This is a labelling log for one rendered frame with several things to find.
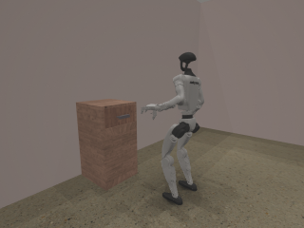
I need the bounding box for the left robot forearm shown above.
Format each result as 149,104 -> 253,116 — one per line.
155,95 -> 181,112

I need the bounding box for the robot left foot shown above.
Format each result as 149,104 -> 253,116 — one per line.
162,192 -> 183,205

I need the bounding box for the humanoid robot torso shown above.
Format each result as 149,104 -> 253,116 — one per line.
176,72 -> 199,133

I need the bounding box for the left robot hand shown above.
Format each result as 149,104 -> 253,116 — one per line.
141,104 -> 157,120

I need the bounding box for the handle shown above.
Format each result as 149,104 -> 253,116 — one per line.
117,114 -> 130,120

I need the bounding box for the drawer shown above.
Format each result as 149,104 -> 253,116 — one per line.
104,104 -> 135,129

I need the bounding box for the robot right upper arm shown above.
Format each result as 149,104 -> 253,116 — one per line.
197,78 -> 204,106

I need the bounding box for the robot left upper arm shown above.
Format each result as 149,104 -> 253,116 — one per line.
173,74 -> 185,105

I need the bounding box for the right robot forearm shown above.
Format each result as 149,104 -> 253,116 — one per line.
189,105 -> 202,117

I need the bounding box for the cabinet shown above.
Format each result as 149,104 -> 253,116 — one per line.
76,99 -> 138,191

